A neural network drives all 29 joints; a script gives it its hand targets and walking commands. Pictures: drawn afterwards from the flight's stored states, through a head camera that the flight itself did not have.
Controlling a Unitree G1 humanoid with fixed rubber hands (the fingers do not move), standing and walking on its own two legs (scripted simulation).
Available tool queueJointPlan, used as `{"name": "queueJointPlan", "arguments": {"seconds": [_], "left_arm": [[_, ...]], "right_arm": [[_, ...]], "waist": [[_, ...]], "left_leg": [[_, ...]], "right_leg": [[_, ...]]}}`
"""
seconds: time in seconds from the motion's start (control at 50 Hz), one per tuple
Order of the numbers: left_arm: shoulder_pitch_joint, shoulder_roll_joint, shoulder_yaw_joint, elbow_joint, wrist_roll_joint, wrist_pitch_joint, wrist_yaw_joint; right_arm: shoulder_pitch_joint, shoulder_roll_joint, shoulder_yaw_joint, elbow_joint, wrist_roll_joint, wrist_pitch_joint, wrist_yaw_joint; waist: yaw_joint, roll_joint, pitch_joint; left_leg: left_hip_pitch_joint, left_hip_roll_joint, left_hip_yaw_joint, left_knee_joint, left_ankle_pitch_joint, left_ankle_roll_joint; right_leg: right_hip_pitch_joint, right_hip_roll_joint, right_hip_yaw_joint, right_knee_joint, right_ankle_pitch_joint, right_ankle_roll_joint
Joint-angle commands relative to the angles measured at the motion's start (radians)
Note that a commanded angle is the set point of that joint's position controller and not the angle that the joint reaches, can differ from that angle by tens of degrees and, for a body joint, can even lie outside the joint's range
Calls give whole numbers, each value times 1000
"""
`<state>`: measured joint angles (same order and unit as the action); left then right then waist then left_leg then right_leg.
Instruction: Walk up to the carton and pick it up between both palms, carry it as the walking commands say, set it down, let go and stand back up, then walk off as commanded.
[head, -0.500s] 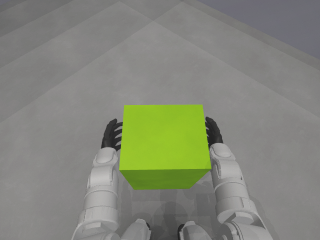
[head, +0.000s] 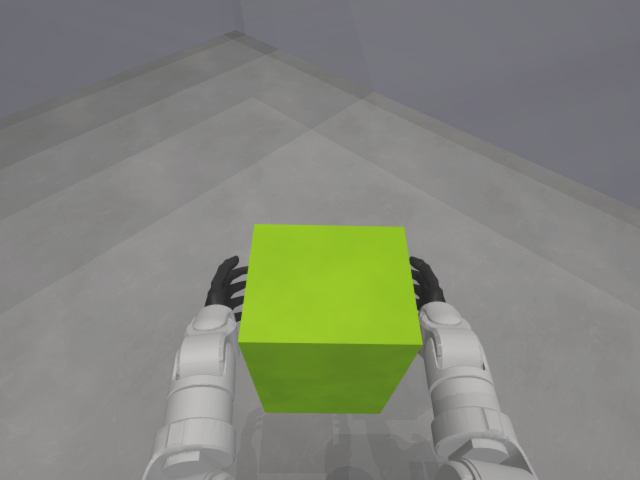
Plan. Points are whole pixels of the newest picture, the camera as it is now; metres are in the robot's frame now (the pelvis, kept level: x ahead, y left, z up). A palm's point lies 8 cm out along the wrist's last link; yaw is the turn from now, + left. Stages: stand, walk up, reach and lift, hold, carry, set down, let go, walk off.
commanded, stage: reach and lift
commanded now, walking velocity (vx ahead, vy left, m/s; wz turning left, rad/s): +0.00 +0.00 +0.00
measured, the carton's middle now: (325, 331) +0.32 +0.02 -0.03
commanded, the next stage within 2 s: hold in 1.64 s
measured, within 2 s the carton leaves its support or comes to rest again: neither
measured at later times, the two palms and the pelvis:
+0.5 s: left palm (217, 301) +0.30 +0.15 +0.06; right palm (445, 308) +0.31 -0.12 +0.05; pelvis +0.01 +0.00 +0.01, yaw +0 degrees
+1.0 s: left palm (231, 298) +0.31 +0.14 +0.06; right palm (457, 313) +0.31 -0.14 +0.05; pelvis +0.01 +0.00 +0.01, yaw +0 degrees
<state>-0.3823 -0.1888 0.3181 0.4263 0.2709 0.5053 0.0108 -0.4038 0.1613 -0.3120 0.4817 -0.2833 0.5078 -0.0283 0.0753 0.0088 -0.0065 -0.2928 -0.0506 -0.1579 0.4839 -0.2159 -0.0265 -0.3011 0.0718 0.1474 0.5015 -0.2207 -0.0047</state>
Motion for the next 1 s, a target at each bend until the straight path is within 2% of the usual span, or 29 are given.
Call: {"name": "queueJointPlan", "arguments": {"seconds": [0.0, 0.04, 0.06, 0.08, 0.1, 0.12, 0.16, 0.18, 0.2, 0.22, 0.24, 0.28, 0.3, 0.36, 0.38, 0.42, 0.48, 0.5, 0.54, 0.56, 0.58, 0.68, 0.7, 0.72, 0.74, 0.8, 0.82, 0.92, 0.98], "left_arm": [[-373, -999, -541, 37, -146, 53, -219], [-369, -1009, -542, 27, -157, 82, -215], [-370, -994, -535, -1, -150, 90, -212], [-373, -1001, -549, -8, -158, 98, -213], [-383, -1022, -590, -54, -186, 107, -215], [-382, -1004, -583, -49, -189, 119, -216], [-368, -1014, -589, -63, -186, 140, -214], [-350, -1017, -591, -57, -193, 155, -212], [-373, -1009, -586, -71, -186, 161, -213], [-355, -1020, -622, -111, -208, 166, -205], [-361, -1023, -626, -113, -217, 181, -203], [-356, -1006, -609, -101, -206, 199, -201], [-337, -1006, -619, -115, -212, 204, -202], [-364, -985, -586, -99, -196, 217, -191], [-380, -989, -598, -111, -211, 217, -194], [-363, -984, -580, -65, -211, 223, -198], [-398, -973, -588, -97, -216, 218, -200], [-404, -977, -594, -96, -219, 220, -197], [-394, -980, -595, -88, -216, 223, -198], [-391, -979, -588, -78, -219, 224, -199], [-368, -981, -583, -77, -220, 224, -200], [-391, -974, -612, -105, -232, 214, -201], [-409, -976, -611, -119, -235, 213, -205], [-405, -961, -610, -106, -232, 213, -208], [-417, -971, -617, -118, -229, 210, -207], [-377, -984, -625, -112, -236, 212, -207], [-370, -974, -627, -136, -239, 211, -204], [-334, -965, -624, -138, -235, 216, -202], [-346, -978, -641, -156, -236, 214, -201]], "right_arm": [[-551, 1014, 612, -59, 206, -2, 243], [-543, 975, 602, -70, 206, 20, 241], [-534, 1002, 611, -70, 211, 37, 243], [-540, 1000, 614, -91, 210, 41, 244], [-524, 1008, 639, -121, 232, 51, 244], [-540, 995, 642, -127, 232, 61, 243], [-535, 979, 636, -155, 228, 78, 243], [-530, 979, 648, -170, 240, 92, 244], [-544, 967, 637, -171, 243, 99, 247], [-539, 982, 676, -217, 260, 105, 251], [-529, 980, 675, -207, 263, 121, 249], [-518, 956, 642, -197, 254, 138, 251], [-528, 964, 667, -227, 263, 142, 252], [-520, 937, 605, -185, 235, 165, 256], [-521, 966, 621, -196, 248, 169, 257], [-561, 936, 617, -215, 250, 170, 255], [-549, 964, 621, -199, 252, 180, 252], [-528, 962, 614, -181, 248, 185, 250], [-530, 973, 616, -183, 252, 188, 244], [-537, 951, 604, -197, 242, 188, 243], [-548, 966, 629, -220, 260, 188, 240], [-523, 972, 635, -217, 258, 193, 235], [-534, 985, 649, -226, 266, 193, 236], [-520, 977, 626, -208, 255, 196, 236], [-526, 983, 631, -212, 262, 192, 238], [-513, 970, 652, -243, 270, 190, 234], [-507, 992, 661, -249, 273, 195, 233], [-458, 954, 657, -261, 266, 199, 231], [-463, 958, 657, -267, 264, 197, 232]], "waist": [[10, -33, -343], [-1, -11, -296], [20, -14, -268], [-5, -26, -289], [-6, 1, -319], [-14, -32, -301], [-17, -5, -289], [-21, -18, -266], [-9, 25, -257], [-23, -10, -301], [-8, 4, -293], [-30, 22, -238], [-20, 14, -266], [-35, 21, -173], [-27, 0, -190], [-39, -21, -189], [-32, -20, -205], [-46, -3, -196], [-47, -3, -186], [-65, -16, -179], [-40, -14, -200], [-63, -36, -213], [-44, -30, -222], [-71, -18, -196], [-60, -10, -208], [-63, -7, -236], [-64, -41, -231], [-66, -4, -207], [-76, -9, -235]], "left_leg": [[181, -53, 93, -70, 214, 14], [198, -48, 89, -79, 215, 6], [197, -47, 89, -90, 197, 8], [218, -44, 85, -93, 189, 7], [232, -48, 91, -92, 226, 2], [239, -44, 84, -95, 217, 1], [244, -44, 81, -102, 214, -4], [262, -43, 81, -102, 216, -4], [244, -44, 88, -112, 197, -10], [297, -37, 73, -112, 232, -7], [276, -42, 80, -109, 225, -11], [270, -35, 75, -125, 206, -13], [287, -36, 73, -124, 208, -10], [262, -32, 71, -142, 132, -6], [274, -34, 70, -142, 121, -1], [272, -37, 73, -143, 114, 5], [291, -39, 73, -137, 129, 13], [287, -36, 70, -140, 131, 12], [278, -36, 72, -134, 124, 16], [275, -35, 68, -137, 136, 16], [279, -36, 67, -132, 146, 20], [279, -41, 67, -128, 147, 21], [282, -46, 72, -123, 135, 21], [269, -42, 73, -124, 104, 22], [270, -45, 71, -130, 113, 20], [281, -48, 66, -122, 165, 18], [285, -42, 63, -122, 176, 23], [272, -45, 61, -131, 190, 16], [298, -43, 56, -131, 214, 12]], "right_leg": [[178, 22, -49, -102, 159, 4], [167, 19, -47, -115, 141, -4], [169, 19, -51, -120, 121, -2], [183, 25, -54, -120, 115, -2], [220, 22, -50, -122, 153, -4], [206, 26, -59, -121, 142, 5], [225, 25, -57, -129, 137, -2], [202, 26, -63, -128, 134, 0], [215, 23, -58, -134, 116, -3], [238, 25, -63, -131, 139, 0], [249, 24, -60, -137, 128, -1], [229, 21, -60, -149, 109, -4], [253, 21, -68, -145, 119, 2], [213, 14, -62, -165, 40, -9], [219, 18, -67, -163, 40, -4], [227, 16, -68, -161, 39, 4], [225, 10, -67, -162, 52, 7], [230, 12, -69, -159, 65, 5], [227, 5, -64, -157, 72, 3], [230, 7, -65, -156, 89, 7], [245, 5, -65, -153, 99, 11], [247, 8, -63, -150, 118, 16], [241, 9, -65, -151, 104, 15], [236, 4, -63, -151, 85, 13], [244, 6, -58, -160, 95, 9], [263, 2, -53, -150, 161, 13], [265, 7, -59, -145, 176, 15], [279, 6, -54, -147, 208, 17], [279, 12, -56, -150, 223, 13]]}}
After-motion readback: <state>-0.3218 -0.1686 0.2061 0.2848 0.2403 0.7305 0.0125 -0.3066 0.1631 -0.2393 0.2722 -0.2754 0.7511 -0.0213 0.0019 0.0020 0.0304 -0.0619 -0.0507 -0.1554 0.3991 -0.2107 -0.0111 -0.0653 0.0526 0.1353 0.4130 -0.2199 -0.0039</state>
